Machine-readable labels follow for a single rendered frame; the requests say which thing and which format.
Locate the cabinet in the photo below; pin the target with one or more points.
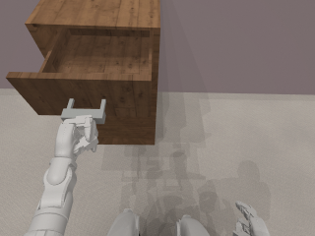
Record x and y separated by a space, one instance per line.
49 16

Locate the drawer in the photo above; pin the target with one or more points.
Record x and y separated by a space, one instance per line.
89 65

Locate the left robot hand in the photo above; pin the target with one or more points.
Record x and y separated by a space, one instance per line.
68 136

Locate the left robot shin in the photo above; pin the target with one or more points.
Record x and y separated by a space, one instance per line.
127 210

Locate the robot left forearm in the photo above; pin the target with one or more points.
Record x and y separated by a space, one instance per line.
53 210

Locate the robot left thigh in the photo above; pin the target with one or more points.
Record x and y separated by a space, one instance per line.
125 224

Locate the handle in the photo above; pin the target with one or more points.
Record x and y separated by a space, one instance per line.
97 114

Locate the right robot hand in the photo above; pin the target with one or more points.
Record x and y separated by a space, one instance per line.
256 225

